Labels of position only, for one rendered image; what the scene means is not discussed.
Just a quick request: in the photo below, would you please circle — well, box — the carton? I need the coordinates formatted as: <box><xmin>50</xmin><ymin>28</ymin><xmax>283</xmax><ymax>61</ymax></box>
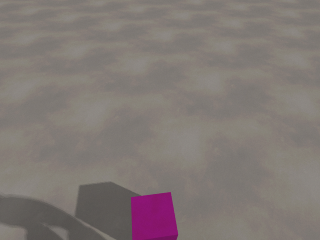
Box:
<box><xmin>131</xmin><ymin>192</ymin><xmax>178</xmax><ymax>240</ymax></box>

